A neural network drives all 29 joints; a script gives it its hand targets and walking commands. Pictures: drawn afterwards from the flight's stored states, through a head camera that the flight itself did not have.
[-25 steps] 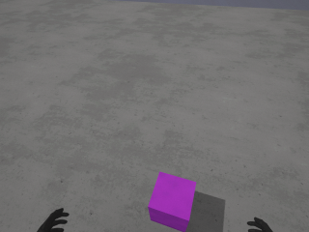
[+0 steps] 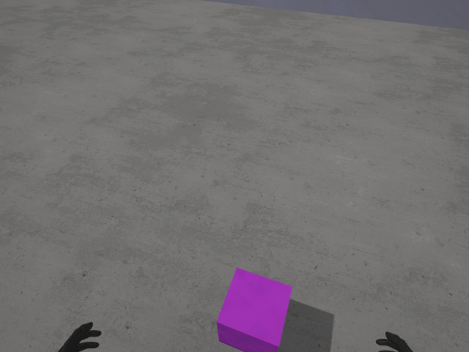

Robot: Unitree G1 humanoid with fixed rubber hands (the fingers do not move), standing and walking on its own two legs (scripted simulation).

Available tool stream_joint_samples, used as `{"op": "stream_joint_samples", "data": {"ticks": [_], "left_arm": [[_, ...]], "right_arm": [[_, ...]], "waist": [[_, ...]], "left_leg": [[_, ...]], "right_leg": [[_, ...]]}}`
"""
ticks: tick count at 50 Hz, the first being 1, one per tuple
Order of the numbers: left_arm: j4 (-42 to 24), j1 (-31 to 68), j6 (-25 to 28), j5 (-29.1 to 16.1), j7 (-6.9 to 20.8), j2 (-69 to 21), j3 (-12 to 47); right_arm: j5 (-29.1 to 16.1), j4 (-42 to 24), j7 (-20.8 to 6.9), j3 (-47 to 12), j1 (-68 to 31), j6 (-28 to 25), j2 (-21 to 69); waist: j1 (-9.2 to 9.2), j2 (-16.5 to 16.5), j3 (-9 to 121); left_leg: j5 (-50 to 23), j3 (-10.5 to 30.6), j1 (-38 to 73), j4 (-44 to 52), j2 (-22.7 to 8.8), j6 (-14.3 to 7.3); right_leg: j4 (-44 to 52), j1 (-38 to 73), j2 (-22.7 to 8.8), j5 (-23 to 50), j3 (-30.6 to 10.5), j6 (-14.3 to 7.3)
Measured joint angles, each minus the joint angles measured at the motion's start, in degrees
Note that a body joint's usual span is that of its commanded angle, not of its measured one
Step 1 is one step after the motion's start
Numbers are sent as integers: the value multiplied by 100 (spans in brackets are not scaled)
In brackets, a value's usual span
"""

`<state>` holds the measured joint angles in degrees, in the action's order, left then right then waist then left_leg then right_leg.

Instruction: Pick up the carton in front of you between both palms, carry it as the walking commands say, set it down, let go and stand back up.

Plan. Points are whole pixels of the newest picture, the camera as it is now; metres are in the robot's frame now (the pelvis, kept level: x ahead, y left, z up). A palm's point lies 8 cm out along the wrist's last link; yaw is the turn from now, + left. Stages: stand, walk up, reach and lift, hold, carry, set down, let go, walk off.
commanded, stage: stand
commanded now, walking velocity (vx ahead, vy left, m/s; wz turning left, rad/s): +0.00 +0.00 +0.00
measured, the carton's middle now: (253, 315) +0.39 -0.05 -0.65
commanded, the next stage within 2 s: none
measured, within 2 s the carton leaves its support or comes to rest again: neither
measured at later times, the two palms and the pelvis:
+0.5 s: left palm out of the picture +0.08 +0.31 -0.09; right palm out of the picture +0.07 -0.29 -0.10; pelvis -0.02 +0.01 +0.01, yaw -1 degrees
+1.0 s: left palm out of the picture +0.07 +0.32 -0.09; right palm out of the picture +0.05 -0.30 -0.11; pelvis -0.03 +0.01 +0.01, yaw -1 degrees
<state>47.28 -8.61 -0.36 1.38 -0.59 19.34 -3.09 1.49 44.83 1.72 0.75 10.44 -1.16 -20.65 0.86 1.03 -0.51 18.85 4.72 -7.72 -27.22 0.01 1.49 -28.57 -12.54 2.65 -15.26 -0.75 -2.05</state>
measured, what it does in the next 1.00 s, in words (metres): stands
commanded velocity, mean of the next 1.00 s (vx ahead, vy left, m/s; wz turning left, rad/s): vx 0.00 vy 0.00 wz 0.00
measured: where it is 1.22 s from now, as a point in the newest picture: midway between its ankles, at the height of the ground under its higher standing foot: outside the picture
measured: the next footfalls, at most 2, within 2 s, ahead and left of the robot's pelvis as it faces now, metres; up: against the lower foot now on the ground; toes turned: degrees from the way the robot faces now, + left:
none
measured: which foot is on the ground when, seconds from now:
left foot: down 0.00-1.00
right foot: down 0.00-1.00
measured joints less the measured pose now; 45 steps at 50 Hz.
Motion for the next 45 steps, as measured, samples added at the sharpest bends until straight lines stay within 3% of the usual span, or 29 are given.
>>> {"op": "stream_joint_samples", "data": {"ticks": [19, 45], "left_arm": [[661, 91, 78, -41, 6, 105, 105], [1151, 134, 61, -55, 77, 218, 158]], "right_arm": [[-22, 560, 41, -101, 1, 3, -40], [-6, 1115, -108, -35, -33, 11, -202]], "waist": [[-64, -7, -50], [-65, 15, -152]], "left_leg": [[-307, -102, 313, 426, 87, -83], [-575, -129, 172, 598, 108, -88]], "right_leg": [[308, 245, -106, 253, -115, 90], [546, 126, -126, 562, -199, 133]]}}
